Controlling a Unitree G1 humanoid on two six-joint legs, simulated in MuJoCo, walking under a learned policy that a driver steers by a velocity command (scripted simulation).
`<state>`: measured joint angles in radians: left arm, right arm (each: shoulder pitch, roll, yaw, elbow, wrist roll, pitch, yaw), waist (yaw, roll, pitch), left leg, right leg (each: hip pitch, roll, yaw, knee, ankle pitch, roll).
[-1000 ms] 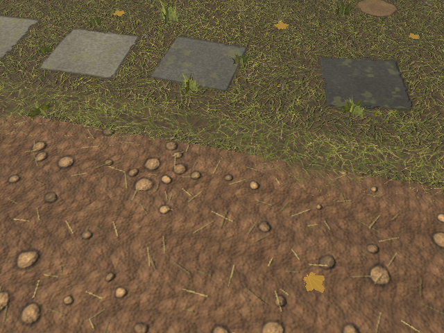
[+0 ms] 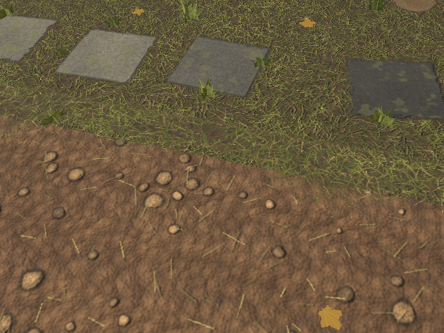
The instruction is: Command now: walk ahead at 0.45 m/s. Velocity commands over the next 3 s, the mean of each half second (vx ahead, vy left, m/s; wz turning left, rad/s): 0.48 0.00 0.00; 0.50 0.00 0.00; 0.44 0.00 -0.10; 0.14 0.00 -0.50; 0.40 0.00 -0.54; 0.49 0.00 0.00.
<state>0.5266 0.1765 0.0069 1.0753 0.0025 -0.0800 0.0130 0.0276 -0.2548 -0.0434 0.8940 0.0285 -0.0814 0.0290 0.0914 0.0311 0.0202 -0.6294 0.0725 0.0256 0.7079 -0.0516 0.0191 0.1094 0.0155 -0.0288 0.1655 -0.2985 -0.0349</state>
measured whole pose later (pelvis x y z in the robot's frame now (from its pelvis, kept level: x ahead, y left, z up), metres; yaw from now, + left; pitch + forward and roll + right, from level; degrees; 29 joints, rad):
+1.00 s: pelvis +0.58 -0.02 +0.01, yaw +0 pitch +1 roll -1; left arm 0.35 0.23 0.05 0.96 0.00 -0.09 -0.01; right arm 0.11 -0.28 -0.06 0.92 0.01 -0.07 0.00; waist 0.05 0.04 0.01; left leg -0.68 0.14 -0.04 0.84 -0.04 0.01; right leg -0.07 0.07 -0.07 0.21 -0.16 -0.07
